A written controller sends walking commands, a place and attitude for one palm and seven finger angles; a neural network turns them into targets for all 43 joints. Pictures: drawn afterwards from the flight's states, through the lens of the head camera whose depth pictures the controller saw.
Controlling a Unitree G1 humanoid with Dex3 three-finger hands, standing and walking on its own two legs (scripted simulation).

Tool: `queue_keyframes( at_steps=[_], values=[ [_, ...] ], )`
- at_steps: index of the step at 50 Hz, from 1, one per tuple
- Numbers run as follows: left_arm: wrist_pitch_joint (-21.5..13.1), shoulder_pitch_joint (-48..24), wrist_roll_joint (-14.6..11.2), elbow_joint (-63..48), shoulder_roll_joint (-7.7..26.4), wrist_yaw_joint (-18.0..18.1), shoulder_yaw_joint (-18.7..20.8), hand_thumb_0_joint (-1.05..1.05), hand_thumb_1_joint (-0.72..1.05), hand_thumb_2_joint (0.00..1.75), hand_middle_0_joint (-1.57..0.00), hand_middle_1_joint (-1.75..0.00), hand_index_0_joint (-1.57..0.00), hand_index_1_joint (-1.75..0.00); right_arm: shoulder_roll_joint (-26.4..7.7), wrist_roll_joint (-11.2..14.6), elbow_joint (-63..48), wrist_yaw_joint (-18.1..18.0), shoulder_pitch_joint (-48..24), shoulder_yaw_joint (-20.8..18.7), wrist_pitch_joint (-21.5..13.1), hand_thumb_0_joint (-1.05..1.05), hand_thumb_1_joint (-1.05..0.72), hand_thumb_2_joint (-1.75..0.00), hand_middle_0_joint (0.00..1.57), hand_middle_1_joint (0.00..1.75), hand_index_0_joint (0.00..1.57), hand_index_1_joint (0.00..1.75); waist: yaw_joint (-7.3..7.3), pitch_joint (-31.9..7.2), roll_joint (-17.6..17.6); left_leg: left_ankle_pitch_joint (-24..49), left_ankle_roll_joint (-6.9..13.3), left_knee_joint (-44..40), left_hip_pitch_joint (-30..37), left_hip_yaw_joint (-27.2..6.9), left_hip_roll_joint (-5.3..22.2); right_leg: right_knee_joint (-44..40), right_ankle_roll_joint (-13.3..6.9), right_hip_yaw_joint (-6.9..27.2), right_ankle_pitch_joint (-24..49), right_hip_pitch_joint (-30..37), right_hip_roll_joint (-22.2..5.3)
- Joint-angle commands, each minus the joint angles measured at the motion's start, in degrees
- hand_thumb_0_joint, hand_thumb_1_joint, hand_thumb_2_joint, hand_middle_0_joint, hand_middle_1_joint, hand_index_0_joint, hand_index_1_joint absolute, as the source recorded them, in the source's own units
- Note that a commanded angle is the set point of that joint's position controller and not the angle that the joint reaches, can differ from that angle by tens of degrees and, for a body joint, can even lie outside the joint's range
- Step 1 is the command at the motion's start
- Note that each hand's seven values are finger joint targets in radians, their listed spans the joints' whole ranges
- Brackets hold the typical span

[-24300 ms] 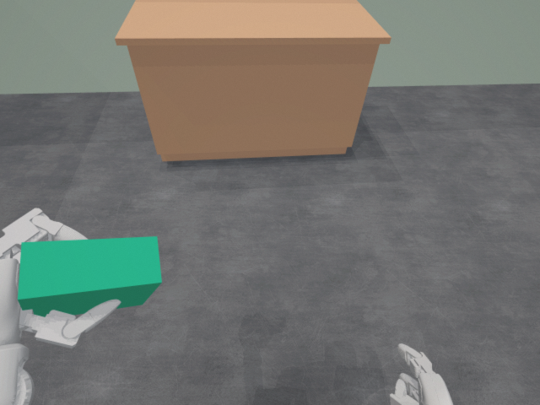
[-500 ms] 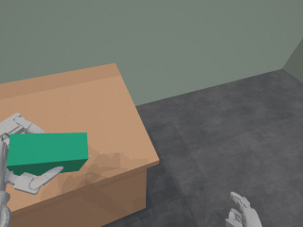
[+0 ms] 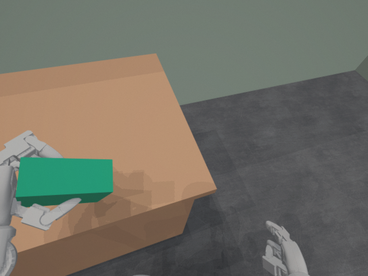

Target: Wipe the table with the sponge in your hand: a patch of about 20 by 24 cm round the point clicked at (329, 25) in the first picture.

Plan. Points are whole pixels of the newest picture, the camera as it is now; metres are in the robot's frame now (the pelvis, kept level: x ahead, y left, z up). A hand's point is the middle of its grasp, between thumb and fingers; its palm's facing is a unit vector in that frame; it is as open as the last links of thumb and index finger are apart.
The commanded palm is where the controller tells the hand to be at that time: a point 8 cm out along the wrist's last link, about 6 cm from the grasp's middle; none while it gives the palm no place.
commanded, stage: come to a stop and stand still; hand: left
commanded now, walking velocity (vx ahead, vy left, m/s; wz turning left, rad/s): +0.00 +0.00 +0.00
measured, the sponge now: (79, 183) +0.24 +0.21 +0.10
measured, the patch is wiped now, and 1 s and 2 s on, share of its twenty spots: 0.00 0.00 0.00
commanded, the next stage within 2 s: look again from close up in 0.76 s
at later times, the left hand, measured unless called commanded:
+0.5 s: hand (6, 181) +0.21 +0.28 +0.16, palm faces +0.34 -0.85 -0.40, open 9.5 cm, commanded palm +0.15 +0.32 +0.18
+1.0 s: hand (4, 203) +0.18 +0.26 +0.17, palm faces +0.34 -0.85 -0.40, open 9.5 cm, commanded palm +0.13 +0.30 +0.18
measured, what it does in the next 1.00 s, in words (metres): stands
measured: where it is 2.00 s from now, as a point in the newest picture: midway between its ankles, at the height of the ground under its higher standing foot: outside the picture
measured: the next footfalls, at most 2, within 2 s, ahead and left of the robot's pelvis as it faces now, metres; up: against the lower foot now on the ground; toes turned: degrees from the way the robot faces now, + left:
none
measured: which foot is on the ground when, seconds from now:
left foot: down 0.00-1.00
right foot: down 0.00-1.00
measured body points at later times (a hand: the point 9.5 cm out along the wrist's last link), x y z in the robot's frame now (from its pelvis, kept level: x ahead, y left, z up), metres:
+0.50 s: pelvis -0.01 +0.04 +0.00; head +0.04 +0.07 +0.45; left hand +0.19 +0.33 +0.18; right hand +0.18 -0.17 -0.07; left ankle +0.00 +0.10 -0.74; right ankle -0.02 -0.12 -0.74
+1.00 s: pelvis -0.03 +0.02 +0.00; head -0.02 +0.04 +0.45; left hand +0.16 +0.30 +0.19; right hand +0.14 -0.21 -0.07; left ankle +0.00 +0.10 -0.74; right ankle -0.02 -0.12 -0.74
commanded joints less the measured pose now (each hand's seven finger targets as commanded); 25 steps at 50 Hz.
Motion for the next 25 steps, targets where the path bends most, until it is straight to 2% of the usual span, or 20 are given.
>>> queue_keyframes(
  at_steps=[1,5,6,9,10,11,12,14,15,16,17,19,20,21,22,24,25],
  values=[
    [-5.36,-5.88,-0.57,-18.48,11.09,2.92,11.27,0.00,0.10,1.30,-1.20,-1.60,-1.20,-1.60,-7.19,-0.03,-9.55,-0.17,-4.86,-3.26,-3.46,0.00,-0.90,-0.90,0.20,0.30,0.20,0.30,0.09,-16.38,14.35,20.73,0.35,-3.12,7.83,-4.16,5.43,-0.31,-1.29,0.32,17.18,4.41,-3.74],
    [-5.23,1.72,-0.29,-16.28,8.38,2.50,10.04,0.00,0.10,1.30,-1.20,-1.60,-1.20,-1.60,-7.96,0.12,-9.15,0.73,-3.48,-4.05,-3.38,0.00,-0.90,-0.90,0.20,0.30,0.20,0.30,-0.03,-18.26,11.99,28.47,0.17,-1.61,10.58,-4.48,5.85,0.77,-1.13,-0.56,20.02,3.12,-3.22],
    [-5.16,2.60,-0.40,-16.26,6.65,2.13,8.39,0.00,0.10,1.30,-1.20,-1.60,-1.20,-1.60,-7.83,0.09,-9.44,0.97,-2.98,-4.00,-2.99,0.00,-0.90,-0.90,0.20,0.30,0.20,0.30,-0.35,-17.84,10.09,29.81,0.10,-1.57,10.69,-4.62,6.35,0.58,-0.95,-1.25,19.52,2.40,-3.22],
    [-4.55,3.25,-0.73,-12.41,7.39,1.53,9.20,0.00,0.10,1.30,-1.20,-1.60,-1.20,-1.60,-8.02,0.39,-9.73,0.92,-2.93,-4.12,-1.95,0.00,-0.90,-0.90,0.20,0.30,0.20,0.30,-0.61,-15.89,5.39,26.35,-0.27,-2.67,8.61,-4.89,6.97,-0.51,-0.42,-1.18,17.44,1.89,-3.33],
    [-4.06,3.74,-0.44,-10.44,8.47,1.89,10.52,0.00,0.10,1.30,-1.20,-1.60,-1.20,-1.60,-8.14,0.46,-9.32,0.61,-3.36,-4.07,-1.56,0.00,-0.90,-0.90,0.20,0.30,0.20,0.30,-0.45,-14.90,5.23,26.07,-0.61,-3.44,8.20,-5.11,7.04,-0.44,-0.35,-0.92,17.43,1.68,-3.27],
    [-4.19,2.50,-0.74,-10.61,6.36,1.40,8.38,0.00,0.10,1.30,-1.20,-1.60,-1.20,-1.60,-7.84,0.34,-9.63,0.50,-3.07,-3.93,-1.22,0.00,-0.90,-0.90,0.20,0.30,0.20,0.30,-0.79,-14.36,4.02,24.88,-0.67,-3.84,7.68,-4.92,7.11,-0.79,-0.28,-1.42,17.05,1.53,-3.40],
    [-4.27,0.43,-0.83,-11.22,8.19,1.35,9.53,0.00,0.10,1.30,-1.20,-1.60,-1.20,-1.60,-8.16,0.49,-9.85,0.26,-3.03,-4.03,-1.07,0.00,-0.90,-0.90,0.20,0.30,0.20,0.30,-0.92,-14.27,4.04,24.21,-0.77,-4.21,7.51,-5.21,7.11,-0.75,-0.29,-1.11,16.78,1.87,-3.54],
    [-4.55,-2.05,-0.89,-12.56,8.93,1.18,9.55,0.00,0.10,1.30,-1.20,-1.60,-1.20,-1.60,-7.87,0.38,-10.19,-0.07,-3.50,-3.83,-1.03,0.00,-0.90,-0.90,0.20,0.30,0.20,0.30,-0.88,-14.59,5.18,22.65,-0.85,-4.87,7.41,-5.35,7.03,-0.78,-0.30,-1.16,15.76,2.32,-3.74],
    [-4.45,-3.51,-0.40,-13.95,11.23,1.70,11.13,0.00,0.10,1.30,-1.20,-1.60,-1.20,-1.60,-7.86,0.34,-10.11,-0.35,-4.38,-3.71,-1.07,0.00,-0.90,-0.90,0.20,0.30,0.20,0.30,-0.50,-14.83,7.57,23.03,-1.03,-5.06,8.06,-5.25,6.98,-0.41,-0.33,-0.89,15.61,2.22,-3.79],
    [-4.61,-3.70,-0.80,-14.46,8.41,1.39,8.50,0.00,0.10,1.30,-1.20,-1.60,-1.20,-1.60,-7.22,0.09,-10.46,-0.35,-4.43,-3.34,-1.15,0.00,-0.90,-0.90,0.20,0.30,0.20,0.30,-0.62,-15.03,7.60,21.48,-0.75,-5.20,7.67,-5.11,6.79,-1.03,-0.39,-1.23,15.12,2.62,-3.90],
    [-4.81,-4.83,-0.76,-16.45,9.84,1.50,9.11,0.00,0.10,1.30,-1.20,-1.60,-1.20,-1.60,-7.42,0.20,-10.69,-0.42,-4.24,-3.48,-1.43,0.00,-0.90,-0.90,0.20,0.30,0.20,0.30,-0.61,-15.86,8.90,21.43,-0.77,-5.03,7.78,-5.24,6.63,-1.08,-0.54,-0.97,15.65,3.60,-4.19],
    [-4.98,-4.75,-0.76,-18.79,9.43,1.52,8.16,0.00,0.10,1.30,-1.20,-1.60,-1.20,-1.60,-7.23,0.17,-10.94,-0.24,-4.30,-3.31,-2.12,0.00,-0.90,-0.90,0.20,0.30,0.20,0.30,-0.55,-16.75,10.48,21.70,-0.87,-4.66,8.27,-5.22,6.35,-1.10,-0.83,-0.77,16.17,4.26,-4.34],
    [-4.80,-4.38,-0.35,-19.23,11.43,2.02,10.03,0.00,0.10,1.30,-1.20,-1.60,-1.20,-1.60,-7.28,0.16,-10.54,-0.30,-4.84,-3.28,-2.32,0.00,-0.90,-0.90,0.20,0.30,0.20,0.30,-0.06,-17.23,11.29,22.17,-1.36,-4.84,8.59,-5.40,6.31,-0.76,-0.82,-0.77,15.95,4.38,-4.09],
    [-5.14,-3.86,-0.72,-19.60,8.42,1.73,7.59,0.00,0.10,1.30,-1.20,-1.60,-1.20,-1.60,-7.02,-0.10,-10.63,-0.17,-4.41,-3.07,-2.38,0.00,-0.90,-0.90,0.20,0.30,0.20,0.30,-0.31,-17.16,10.33,21.74,-1.37,-4.99,8.00,-5.38,6.34,-1.12,-0.86,-1.43,15.45,4.64,-4.03],
    [-5.24,-3.71,-0.72,-20.05,9.63,1.74,8.16,0.00,0.10,1.30,-1.20,-1.60,-1.20,-1.60,-7.33,0.08,-10.74,-0.14,-4.18,-3.25,-2.62,0.00,-0.90,-0.90,0.20,0.30,0.20,0.30,-0.54,-17.10,10.85,21.64,-1.43,-4.91,8.10,-5.61,6.39,-1.28,-0.95,-0.98,15.22,4.66,-4.27],
    [-5.36,-1.87,-0.87,-18.44,9.50,1.76,8.68,0.00,0.10,1.30,-1.20,-1.60,-1.20,-1.60,-7.28,0.09,-10.49,-0.06,-3.81,-3.25,-2.71,0.00,-0.90,-0.90,0.20,0.30,0.20,0.30,-0.44,-16.65,10.41,19.34,-1.46,-5.27,6.76,-5.85,6.34,-1.89,-0.98,-0.88,14.69,5.14,-4.46],
    [-5.09,-0.75,-0.62,-16.90,10.68,2.16,10.38,0.00,0.10,1.30,-1.20,-1.60,-1.20,-1.60,-7.55,0.20,-10.04,-0.10,-3.97,-3.42,-2.62,0.00,-0.90,-0.90,0.20,0.30,0.20,0.30,-0.14,-16.25,11.07,18.54,-1.99,-5.86,6.43,-5.93,6.27,-1.67,-1.01,-0.76,14.22,5.02,-4.17]
  ],
)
